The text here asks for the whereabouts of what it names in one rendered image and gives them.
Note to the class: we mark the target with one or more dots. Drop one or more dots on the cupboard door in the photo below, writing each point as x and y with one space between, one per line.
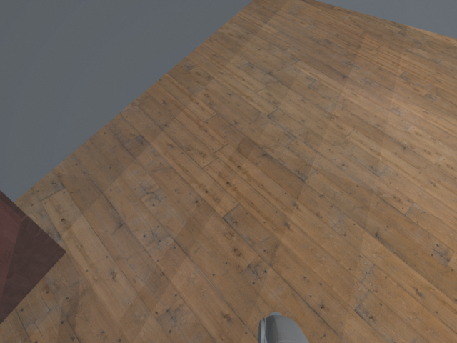
9 229

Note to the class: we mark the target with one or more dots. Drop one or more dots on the right robot thigh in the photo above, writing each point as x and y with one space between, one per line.
280 329

